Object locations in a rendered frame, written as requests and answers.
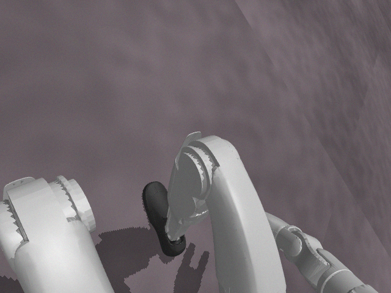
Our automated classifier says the right robot foot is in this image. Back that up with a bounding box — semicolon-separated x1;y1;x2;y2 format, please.
142;181;186;256

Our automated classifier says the right robot arm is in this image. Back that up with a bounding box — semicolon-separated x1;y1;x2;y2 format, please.
276;225;378;293

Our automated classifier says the right robot hand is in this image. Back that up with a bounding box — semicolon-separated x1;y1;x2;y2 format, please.
265;212;289;241

